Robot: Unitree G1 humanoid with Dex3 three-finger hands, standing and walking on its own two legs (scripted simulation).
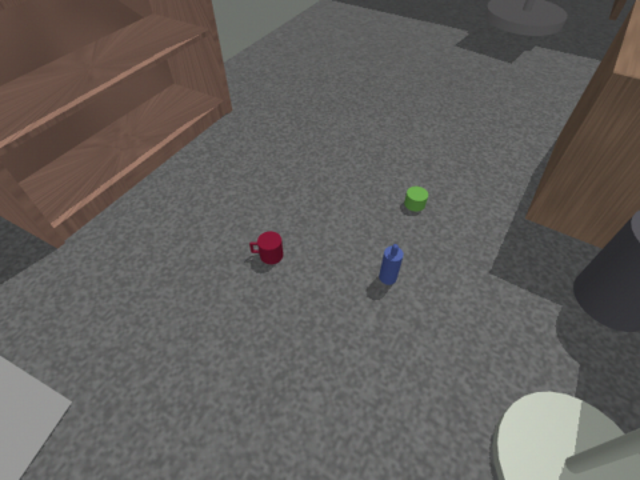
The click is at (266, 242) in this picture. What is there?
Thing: mug
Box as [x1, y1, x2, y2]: [249, 231, 282, 264]
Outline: 268,231 262,233 258,237 256,242 249,243 251,252 258,252 260,254 261,259 264,262 270,264 275,263 281,259 282,247 280,236 275,232
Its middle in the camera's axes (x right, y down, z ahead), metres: -0.23 +0.01 +1.54
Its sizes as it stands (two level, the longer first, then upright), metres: 0.129 0.095 0.094
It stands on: the floor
